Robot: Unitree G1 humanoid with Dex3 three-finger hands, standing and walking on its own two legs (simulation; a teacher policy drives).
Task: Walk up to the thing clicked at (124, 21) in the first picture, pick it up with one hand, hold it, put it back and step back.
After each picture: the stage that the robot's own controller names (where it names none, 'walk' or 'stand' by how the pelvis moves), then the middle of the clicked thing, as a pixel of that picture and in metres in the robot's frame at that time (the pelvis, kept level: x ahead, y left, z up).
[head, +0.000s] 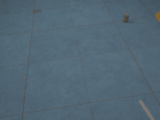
stand; (125, 18) +1.89 -0.61 -0.72
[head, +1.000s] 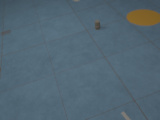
walk; (97, 25) +1.82 -0.07 -0.69
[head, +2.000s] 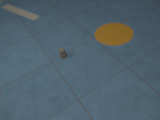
walk; (62, 53) +1.24 +0.30 -0.71
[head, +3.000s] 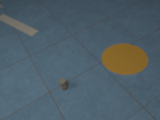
walk; (63, 84) +0.82 +0.27 -0.71
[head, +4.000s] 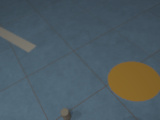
walk; (65, 114) +0.53 +0.25 -0.71
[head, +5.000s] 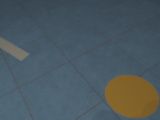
stand; out of the picture +0.43 +0.22 -0.71
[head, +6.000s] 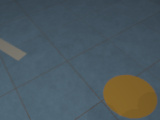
stand; out of the picture +0.40 +0.22 -0.72
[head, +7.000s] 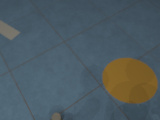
walk; (57, 119) +0.36 +0.21 -0.70
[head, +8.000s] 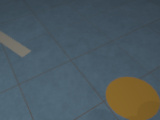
stand; out of the picture +0.43 +0.19 -0.71
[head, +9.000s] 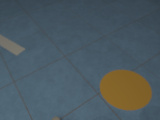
stand; out of the picture +0.48 +0.23 -0.70
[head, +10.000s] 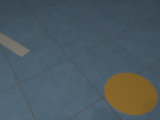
stand; out of the picture +0.45 +0.21 -0.72
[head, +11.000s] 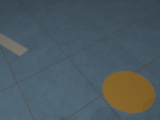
stand; out of the picture +0.45 +0.22 -0.73
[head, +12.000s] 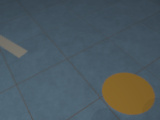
stand; out of the picture +0.45 +0.23 -0.73
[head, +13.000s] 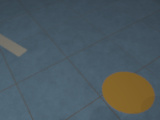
stand; out of the picture +0.44 +0.23 -0.73
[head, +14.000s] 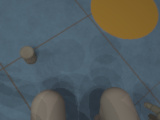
go down; (29, 55) +0.51 +0.26 -0.39
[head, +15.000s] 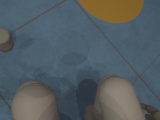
go down; (3, 41) +0.51 +0.29 -0.30
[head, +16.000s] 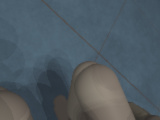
close in; out of the picture +0.48 +0.34 -0.23
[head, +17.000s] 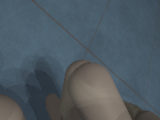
close; out of the picture +0.47 +0.35 -0.23
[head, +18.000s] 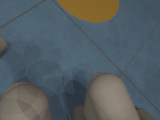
lift; out of the picture +0.48 +0.27 -0.27
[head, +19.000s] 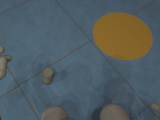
lift; (47, 76) +0.50 +0.19 -0.48
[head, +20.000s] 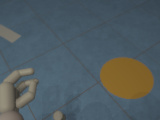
close; (59, 117) +0.45 +0.18 -0.64
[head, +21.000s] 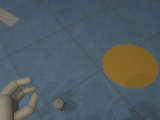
hold; (60, 105) +0.45 +0.18 -0.61
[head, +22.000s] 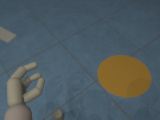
stand; (58, 116) +0.44 +0.19 -0.66
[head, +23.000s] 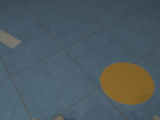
stand; out of the picture +0.44 +0.18 -0.65
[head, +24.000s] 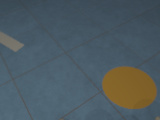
crouch; out of the picture +0.44 +0.17 -0.66
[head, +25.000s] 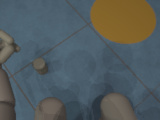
crouch; (40, 66) +0.51 +0.21 -0.43
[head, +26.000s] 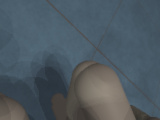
lower; out of the picture +0.47 +0.31 -0.23
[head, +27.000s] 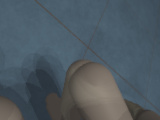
lower; out of the picture +0.47 +0.32 -0.23
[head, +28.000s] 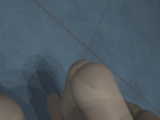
lower; out of the picture +0.47 +0.32 -0.23
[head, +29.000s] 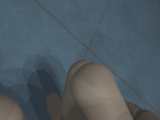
lower; out of the picture +0.47 +0.32 -0.23
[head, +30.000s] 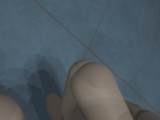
loosen; out of the picture +0.47 +0.32 -0.24
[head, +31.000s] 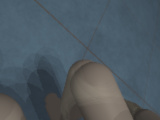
open; out of the picture +0.46 +0.28 -0.23
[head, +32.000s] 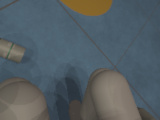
stand; (7, 50) +0.46 +0.20 -0.28
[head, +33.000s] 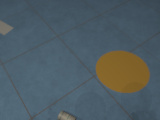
stand; (66, 118) +0.41 +0.10 -0.65
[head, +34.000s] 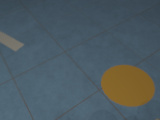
stand; out of the picture +0.40 +0.11 -0.69
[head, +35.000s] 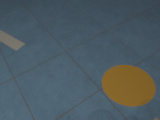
stand; out of the picture +0.40 +0.10 -0.69
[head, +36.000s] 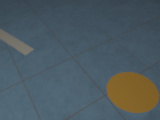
stand; out of the picture +0.42 +0.08 -0.74
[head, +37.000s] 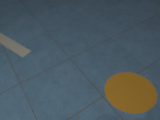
stand; out of the picture +0.39 +0.10 -0.75
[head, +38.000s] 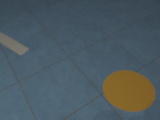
stand; out of the picture +0.39 +0.11 -0.75
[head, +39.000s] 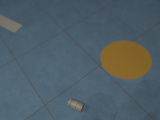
walk; (75, 105) +0.48 +0.10 -0.72
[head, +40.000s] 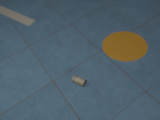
walk; (79, 80) +0.78 +0.12 -0.73
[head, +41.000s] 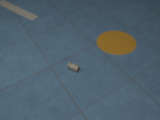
stand; (73, 67) +1.04 +0.09 -0.74
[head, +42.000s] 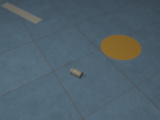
stand; (76, 72) +0.98 +0.09 -0.75
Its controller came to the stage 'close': yes
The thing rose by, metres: 0.01
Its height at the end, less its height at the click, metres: -0.02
